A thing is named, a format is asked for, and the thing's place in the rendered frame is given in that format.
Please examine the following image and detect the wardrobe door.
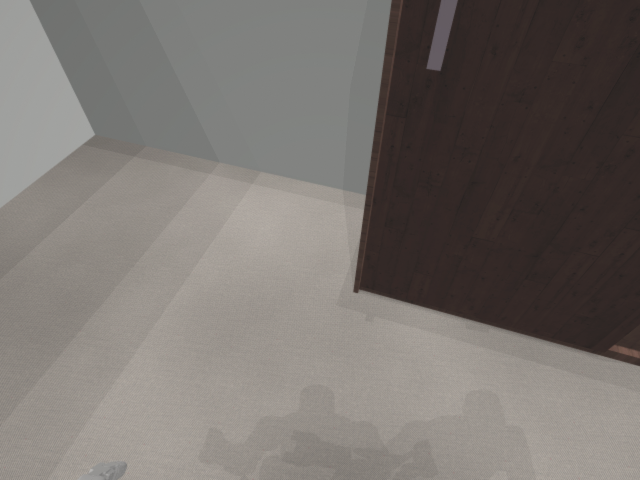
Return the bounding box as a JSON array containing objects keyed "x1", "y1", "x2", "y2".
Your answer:
[
  {"x1": 360, "y1": 0, "x2": 640, "y2": 353},
  {"x1": 615, "y1": 325, "x2": 640, "y2": 351}
]

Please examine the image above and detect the handle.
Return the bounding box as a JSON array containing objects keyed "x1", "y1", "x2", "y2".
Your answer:
[{"x1": 426, "y1": 0, "x2": 458, "y2": 71}]

